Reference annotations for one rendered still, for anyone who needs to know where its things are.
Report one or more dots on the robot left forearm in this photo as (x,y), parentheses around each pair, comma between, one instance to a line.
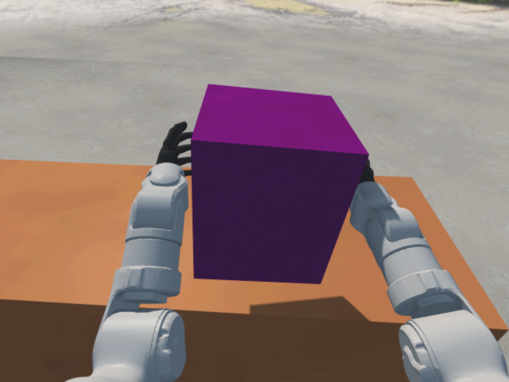
(149,272)

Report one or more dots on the robot right hand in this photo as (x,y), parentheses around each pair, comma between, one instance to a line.
(367,174)

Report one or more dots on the robot right upper arm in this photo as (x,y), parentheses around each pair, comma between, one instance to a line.
(450,347)

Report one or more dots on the pedestal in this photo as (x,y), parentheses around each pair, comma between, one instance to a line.
(62,236)

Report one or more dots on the carton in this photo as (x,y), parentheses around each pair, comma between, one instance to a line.
(273,177)

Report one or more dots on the robot right forearm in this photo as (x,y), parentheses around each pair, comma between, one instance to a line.
(417,285)

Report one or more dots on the robot left hand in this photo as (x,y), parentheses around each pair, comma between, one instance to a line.
(170,150)

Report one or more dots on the robot left upper arm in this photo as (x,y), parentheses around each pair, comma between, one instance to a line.
(139,345)

